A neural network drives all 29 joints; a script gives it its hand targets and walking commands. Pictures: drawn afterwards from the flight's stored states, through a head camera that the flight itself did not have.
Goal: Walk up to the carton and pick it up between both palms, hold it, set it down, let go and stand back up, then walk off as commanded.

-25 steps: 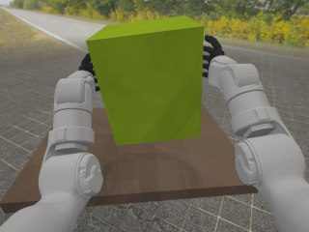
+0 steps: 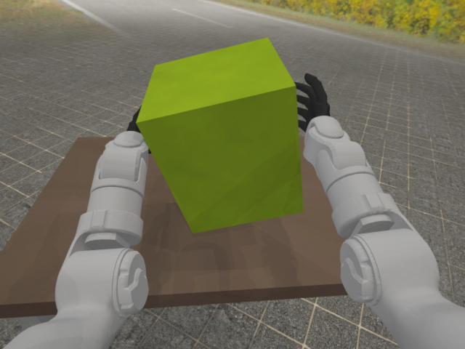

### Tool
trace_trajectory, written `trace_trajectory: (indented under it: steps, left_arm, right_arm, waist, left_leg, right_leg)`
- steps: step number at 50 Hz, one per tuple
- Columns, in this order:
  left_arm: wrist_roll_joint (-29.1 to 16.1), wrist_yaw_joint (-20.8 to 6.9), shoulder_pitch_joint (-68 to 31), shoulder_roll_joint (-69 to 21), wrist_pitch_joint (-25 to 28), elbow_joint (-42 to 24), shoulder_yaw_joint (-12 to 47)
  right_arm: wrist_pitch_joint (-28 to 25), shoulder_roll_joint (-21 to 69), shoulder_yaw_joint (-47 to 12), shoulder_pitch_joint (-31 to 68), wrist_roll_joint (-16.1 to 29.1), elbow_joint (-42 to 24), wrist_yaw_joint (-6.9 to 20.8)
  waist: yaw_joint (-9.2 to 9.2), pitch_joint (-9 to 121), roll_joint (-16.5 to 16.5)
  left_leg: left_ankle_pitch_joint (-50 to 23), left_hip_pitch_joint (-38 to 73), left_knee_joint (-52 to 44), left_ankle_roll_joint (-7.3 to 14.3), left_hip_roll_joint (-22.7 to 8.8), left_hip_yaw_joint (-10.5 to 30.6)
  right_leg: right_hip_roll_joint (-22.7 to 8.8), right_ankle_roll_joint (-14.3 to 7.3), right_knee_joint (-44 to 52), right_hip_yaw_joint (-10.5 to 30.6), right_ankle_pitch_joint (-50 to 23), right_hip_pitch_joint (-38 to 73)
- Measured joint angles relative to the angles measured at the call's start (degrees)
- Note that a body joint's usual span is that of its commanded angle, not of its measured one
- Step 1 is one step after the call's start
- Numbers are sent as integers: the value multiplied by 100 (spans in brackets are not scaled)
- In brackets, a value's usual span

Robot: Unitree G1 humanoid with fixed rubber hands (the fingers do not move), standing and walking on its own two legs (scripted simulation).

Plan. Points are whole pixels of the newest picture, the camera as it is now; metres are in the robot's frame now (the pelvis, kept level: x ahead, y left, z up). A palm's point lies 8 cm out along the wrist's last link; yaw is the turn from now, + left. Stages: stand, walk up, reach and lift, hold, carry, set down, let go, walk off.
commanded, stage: set down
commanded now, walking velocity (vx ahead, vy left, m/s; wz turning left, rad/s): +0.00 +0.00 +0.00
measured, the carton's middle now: (229, 138) +0.43 +0.00 +0.22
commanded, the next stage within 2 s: none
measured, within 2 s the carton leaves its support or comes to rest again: neither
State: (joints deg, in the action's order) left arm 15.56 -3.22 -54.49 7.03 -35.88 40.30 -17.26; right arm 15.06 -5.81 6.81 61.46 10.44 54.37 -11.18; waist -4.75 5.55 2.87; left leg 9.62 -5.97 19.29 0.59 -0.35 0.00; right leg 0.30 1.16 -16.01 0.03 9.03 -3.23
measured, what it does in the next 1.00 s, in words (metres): stands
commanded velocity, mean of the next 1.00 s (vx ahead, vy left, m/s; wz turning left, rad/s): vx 0.00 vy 0.00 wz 0.00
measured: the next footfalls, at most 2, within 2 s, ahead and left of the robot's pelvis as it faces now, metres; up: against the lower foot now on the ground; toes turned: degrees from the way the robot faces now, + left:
none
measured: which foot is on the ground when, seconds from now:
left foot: down 0.00-1.00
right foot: down 0.00-1.00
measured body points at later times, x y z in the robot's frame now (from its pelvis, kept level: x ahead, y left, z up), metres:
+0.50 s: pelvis -0.03 +0.01 +0.00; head -0.08 +0.06 +0.44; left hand +0.39 +0.18 +0.20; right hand +0.37 -0.12 +0.25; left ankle +0.01 +0.11 -0.75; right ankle +0.00 -0.12 -0.75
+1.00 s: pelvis +0.01 +0.01 +0.00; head +0.01 +0.07 +0.45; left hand +0.46 +0.16 +0.15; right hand +0.41 -0.14 +0.17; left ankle +0.01 +0.11 -0.75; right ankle +0.00 -0.12 -0.75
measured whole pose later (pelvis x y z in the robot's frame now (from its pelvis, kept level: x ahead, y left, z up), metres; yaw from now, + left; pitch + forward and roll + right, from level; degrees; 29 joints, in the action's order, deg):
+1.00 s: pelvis +0.01 +0.01 +0.00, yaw +0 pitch -3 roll -1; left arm 15.5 -4.2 -51.0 7.0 -27.8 39.7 -18.3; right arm 6.8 2.4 10.2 45.8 1.8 44.0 -15.0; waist -5.8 -1.2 7.6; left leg 10.6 -5.6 19.4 0.6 0.0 0.0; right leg 0.0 1.2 -14.9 0.0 9.1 -2.3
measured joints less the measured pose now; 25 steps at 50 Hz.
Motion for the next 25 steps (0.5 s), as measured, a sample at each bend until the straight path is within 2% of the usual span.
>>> trace_trajectory:
  steps: [10, 17, 22, 25]
  left_arm:
    - [-1, -1, 337, 3, -82, -601, 299]
    - [-2, -104, 337, 0, -66, -626, 25]
    - [-2, -224, 314, -1, 167, -466, -350]
    - [-2, -235, 308, -2, 328, -349, -410]
  right_arm:
    - [-172, 75, -517, -1088, 224, -1116, -366]
    - [-128, 179, -500, -1061, 220, -1152, -453]
    - [-115, 481, -43, -916, -126, -1118, -428]
    - [-181, 662, 411, -829, -433, -1018, -279]
  waist:
    - [-9, -1, -1]
    - [-18, -48, 108]
    - [-18, -248, 253]
    - [-18, -395, 349]
  left_leg:
    - [40, 1, 34, -1, 0, 0]
    - [11, 2, 127, -1, 30, 0]
    - [-75, 2, 127, -1, 30, 0]
    - [-107, 2, 126, -1, 30, 0]
  right_leg:
    - [0, 0, 2, 0, -53, 12]
    - [-29, 0, 60, 0, -82, 95]
    - [-29, 0, 61, 0, -174, 94]
    - [-29, 0, 61, 0, -201, 95]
